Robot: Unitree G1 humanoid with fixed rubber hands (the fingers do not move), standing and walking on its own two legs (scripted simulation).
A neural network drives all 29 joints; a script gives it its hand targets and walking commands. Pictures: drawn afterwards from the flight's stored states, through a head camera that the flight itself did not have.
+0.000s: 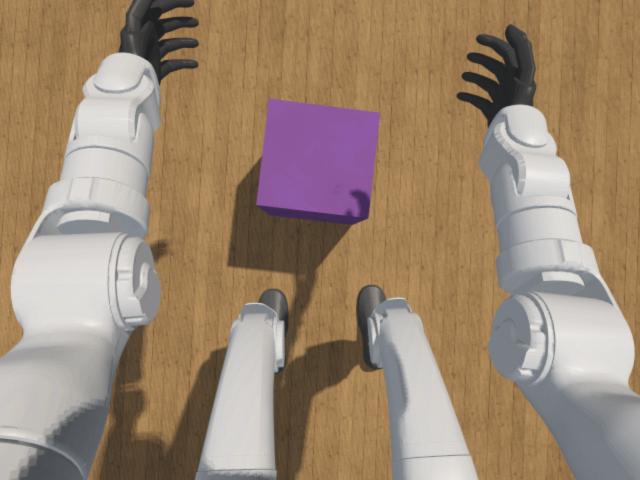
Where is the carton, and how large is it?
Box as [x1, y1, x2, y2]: [256, 99, 379, 224]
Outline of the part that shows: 269,99 256,204 271,215 353,224 367,218 379,113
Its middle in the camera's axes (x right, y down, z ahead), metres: -0.01 -0.15 +0.85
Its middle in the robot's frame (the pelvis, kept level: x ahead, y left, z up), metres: +0.50 -0.01 -0.52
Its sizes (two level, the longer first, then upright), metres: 0.210 0.200 0.250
